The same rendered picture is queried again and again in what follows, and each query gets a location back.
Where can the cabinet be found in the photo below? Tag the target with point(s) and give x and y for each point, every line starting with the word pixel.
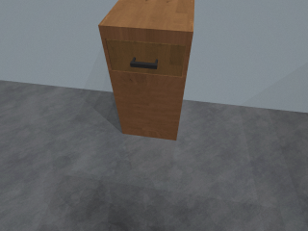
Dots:
pixel 149 105

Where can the handle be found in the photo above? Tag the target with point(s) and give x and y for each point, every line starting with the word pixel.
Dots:
pixel 133 63

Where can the drawer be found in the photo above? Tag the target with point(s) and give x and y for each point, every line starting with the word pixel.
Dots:
pixel 170 56

